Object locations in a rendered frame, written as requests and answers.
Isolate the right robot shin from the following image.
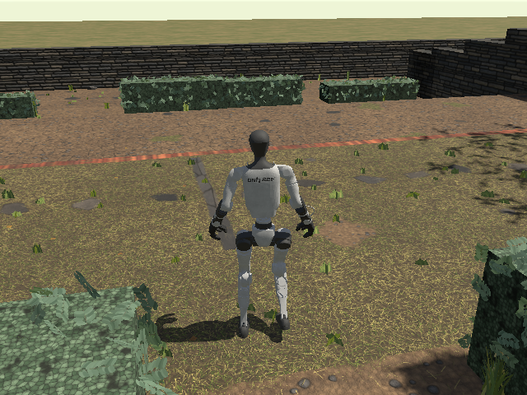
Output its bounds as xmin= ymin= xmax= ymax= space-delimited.
xmin=274 ymin=263 xmax=288 ymax=319

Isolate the left robot upper arm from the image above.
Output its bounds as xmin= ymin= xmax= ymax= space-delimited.
xmin=220 ymin=166 xmax=244 ymax=212

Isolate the left robot forearm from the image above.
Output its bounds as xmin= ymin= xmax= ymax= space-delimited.
xmin=212 ymin=200 xmax=227 ymax=227

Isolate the right robot hand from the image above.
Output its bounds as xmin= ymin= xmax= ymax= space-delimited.
xmin=296 ymin=221 xmax=315 ymax=238

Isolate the right robot forearm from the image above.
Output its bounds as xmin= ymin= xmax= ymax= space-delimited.
xmin=295 ymin=196 xmax=312 ymax=225

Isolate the right robot upper arm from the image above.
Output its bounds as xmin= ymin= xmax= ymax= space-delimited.
xmin=277 ymin=165 xmax=303 ymax=209

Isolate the robot head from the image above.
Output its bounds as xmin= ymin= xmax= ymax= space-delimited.
xmin=246 ymin=130 xmax=275 ymax=170

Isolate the left robot hand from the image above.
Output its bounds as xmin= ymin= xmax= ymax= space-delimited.
xmin=208 ymin=222 xmax=227 ymax=240

